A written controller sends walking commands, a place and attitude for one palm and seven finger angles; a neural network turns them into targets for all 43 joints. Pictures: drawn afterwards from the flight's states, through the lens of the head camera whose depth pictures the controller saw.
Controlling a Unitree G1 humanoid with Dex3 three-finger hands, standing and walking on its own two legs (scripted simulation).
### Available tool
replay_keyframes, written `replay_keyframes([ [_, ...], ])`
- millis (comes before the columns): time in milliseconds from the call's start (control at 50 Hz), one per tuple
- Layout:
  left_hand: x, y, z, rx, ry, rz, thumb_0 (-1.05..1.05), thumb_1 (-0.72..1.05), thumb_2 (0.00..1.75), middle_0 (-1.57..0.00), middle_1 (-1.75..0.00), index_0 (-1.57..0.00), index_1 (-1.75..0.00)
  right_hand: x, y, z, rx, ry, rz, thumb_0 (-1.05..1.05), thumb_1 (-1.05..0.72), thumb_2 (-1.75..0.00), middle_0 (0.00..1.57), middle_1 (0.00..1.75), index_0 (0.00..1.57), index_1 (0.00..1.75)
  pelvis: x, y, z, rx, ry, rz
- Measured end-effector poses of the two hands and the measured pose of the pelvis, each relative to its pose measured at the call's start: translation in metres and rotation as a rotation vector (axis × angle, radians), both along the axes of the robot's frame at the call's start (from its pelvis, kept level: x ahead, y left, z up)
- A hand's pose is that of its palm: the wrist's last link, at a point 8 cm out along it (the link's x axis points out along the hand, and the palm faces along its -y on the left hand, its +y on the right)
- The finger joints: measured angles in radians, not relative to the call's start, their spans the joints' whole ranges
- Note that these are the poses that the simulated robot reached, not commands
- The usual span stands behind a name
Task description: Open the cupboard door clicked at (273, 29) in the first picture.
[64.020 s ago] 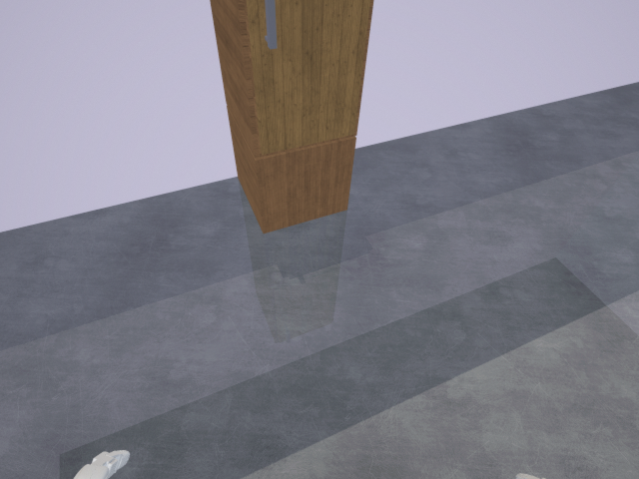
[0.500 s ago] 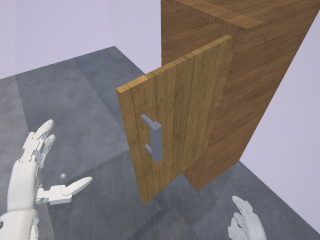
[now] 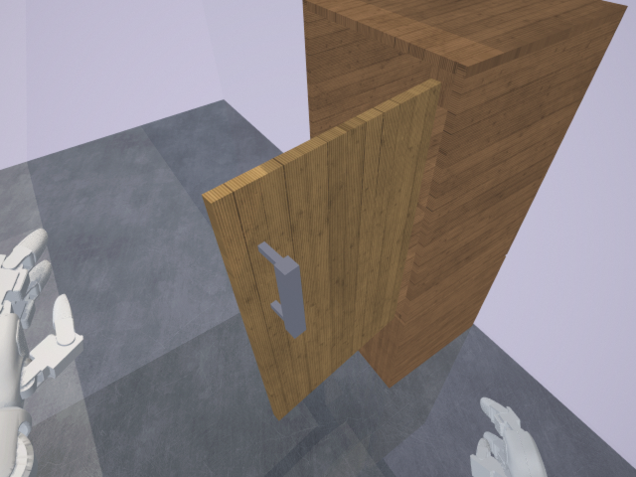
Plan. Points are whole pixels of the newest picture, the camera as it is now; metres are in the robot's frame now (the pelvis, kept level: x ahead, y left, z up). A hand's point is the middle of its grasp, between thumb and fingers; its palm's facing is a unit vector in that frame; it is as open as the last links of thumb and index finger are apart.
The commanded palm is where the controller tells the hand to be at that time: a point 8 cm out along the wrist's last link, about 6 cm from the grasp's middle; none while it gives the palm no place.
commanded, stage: draw the hand back to the body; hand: left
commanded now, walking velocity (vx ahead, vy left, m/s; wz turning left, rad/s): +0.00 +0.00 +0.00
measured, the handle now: (281, 291) +0.31 +0.09 +0.09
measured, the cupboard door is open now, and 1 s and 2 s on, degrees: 97 97 97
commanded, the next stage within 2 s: step back with the hand held close in 0.20 s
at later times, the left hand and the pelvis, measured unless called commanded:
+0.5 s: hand (68, 344) +0.18 +0.26 +0.16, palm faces +0.39 -0.78 -0.48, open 7.4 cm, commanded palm +0.12 +0.30 +0.17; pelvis -0.02 +0.00 +0.00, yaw +0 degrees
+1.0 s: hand out of the picture +0.04 +0.30 +0.16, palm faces +0.47 -0.73 -0.50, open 7.4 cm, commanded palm -0.02 +0.34 +0.17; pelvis -0.14 +0.03 -0.02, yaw +5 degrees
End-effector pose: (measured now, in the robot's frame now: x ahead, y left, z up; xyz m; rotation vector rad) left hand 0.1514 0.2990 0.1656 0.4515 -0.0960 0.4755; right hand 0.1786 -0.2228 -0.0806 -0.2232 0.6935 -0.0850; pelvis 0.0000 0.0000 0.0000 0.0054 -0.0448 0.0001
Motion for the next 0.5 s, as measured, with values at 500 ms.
replay_keyframes([
  [500,-0.007,-0.003,0.013,0.105,0.008,-0.087,0.01,0.89,0.90,-0.21,-0.30,-0.21,-0.30,-0.013,-0.007,0.000,-0.011,0.046,-0.042,0.01,-0.91,-0.90,0.20,0.30,0.20,0.30,-0.016,0.001,-0.001,-0.024,0.034,0.002],
])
